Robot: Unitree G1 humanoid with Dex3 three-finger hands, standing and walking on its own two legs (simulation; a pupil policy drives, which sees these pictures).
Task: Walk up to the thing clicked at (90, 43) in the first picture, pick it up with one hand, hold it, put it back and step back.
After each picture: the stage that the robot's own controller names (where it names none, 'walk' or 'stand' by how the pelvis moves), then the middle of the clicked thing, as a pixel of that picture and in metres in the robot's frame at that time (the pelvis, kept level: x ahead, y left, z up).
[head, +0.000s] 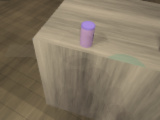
stand; (87, 34) +0.64 -0.03 +0.02
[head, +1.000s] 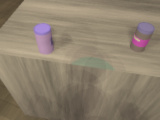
rise first; (44, 39) +0.53 +0.17 +0.06
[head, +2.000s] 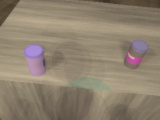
stand; (35, 61) +0.44 +0.17 +0.03
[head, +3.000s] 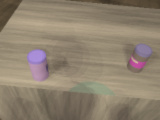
stand; (38, 66) +0.43 +0.16 +0.02
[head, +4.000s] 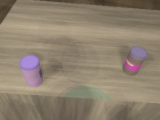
stand; (32, 71) +0.40 +0.18 +0.02
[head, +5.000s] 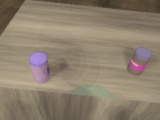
stand; (39, 68) +0.42 +0.15 +0.02
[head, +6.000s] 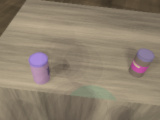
stand; (40, 69) +0.42 +0.15 +0.02
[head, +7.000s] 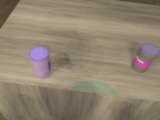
rise first; (40, 63) +0.42 +0.15 +0.02
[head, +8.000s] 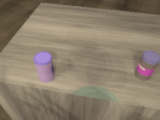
rise first; (45, 67) +0.43 +0.17 +0.03
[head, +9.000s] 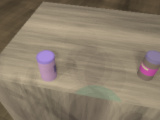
go down; (47, 66) +0.43 +0.15 +0.03
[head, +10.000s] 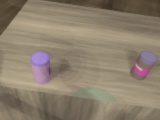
go down; (41, 68) +0.42 +0.14 +0.03
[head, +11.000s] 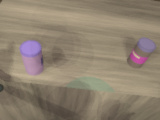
close in; (32, 58) +0.43 +0.15 +0.05
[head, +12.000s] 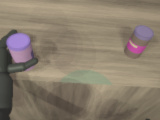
close; (22, 53) +0.43 +0.17 +0.08
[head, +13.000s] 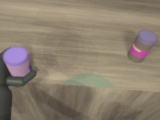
close; (20, 66) +0.38 +0.18 +0.08
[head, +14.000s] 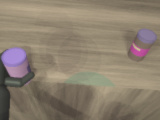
lift; (18, 67) +0.38 +0.19 +0.07
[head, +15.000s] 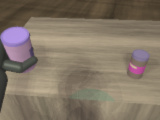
lift; (20, 51) +0.33 +0.16 +0.24
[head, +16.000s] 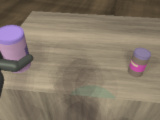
hold; (15, 50) +0.33 +0.18 +0.23
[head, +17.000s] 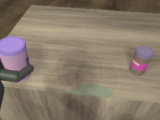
hold; (16, 60) +0.32 +0.18 +0.19
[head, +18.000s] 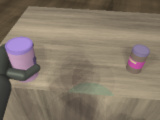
crouch; (23, 60) +0.33 +0.16 +0.18
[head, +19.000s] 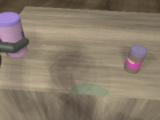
crouch; (12, 35) +0.40 +0.19 +0.22
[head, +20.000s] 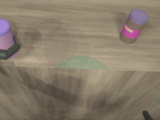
lower; (3, 40) +0.46 +0.20 +0.09
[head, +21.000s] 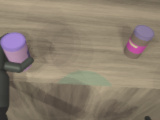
lower; (18, 53) +0.42 +0.18 +0.08
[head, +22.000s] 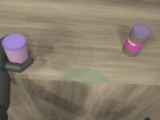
lower; (18, 54) +0.42 +0.18 +0.08
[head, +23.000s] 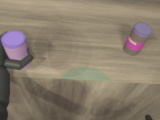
lower; (17, 51) +0.43 +0.18 +0.08
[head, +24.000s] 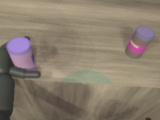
open; (22, 57) +0.41 +0.17 +0.08
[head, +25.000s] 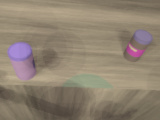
sink last; (23, 62) +0.40 +0.16 +0.07
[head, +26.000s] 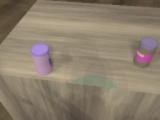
stand; (42, 60) +0.44 +0.17 +0.07
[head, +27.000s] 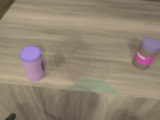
stand; (33, 64) +0.40 +0.16 +0.07
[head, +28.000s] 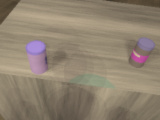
stand; (37, 58) +0.44 +0.16 +0.06
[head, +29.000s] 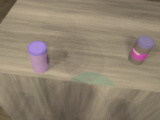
walk; (39, 57) +0.44 +0.15 +0.03
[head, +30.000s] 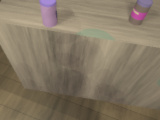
walk; (49, 12) +0.64 +0.15 +0.04
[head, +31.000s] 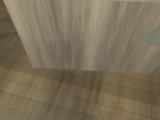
walk; out of the picture +0.92 +0.22 +0.05
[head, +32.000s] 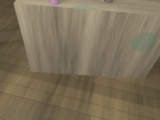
stand; out of the picture +1.08 +0.18 +0.03
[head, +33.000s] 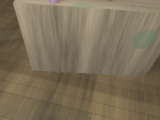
stand; out of the picture +1.08 +0.18 +0.02
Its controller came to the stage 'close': yes
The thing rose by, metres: 0.21
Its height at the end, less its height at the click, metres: +0.00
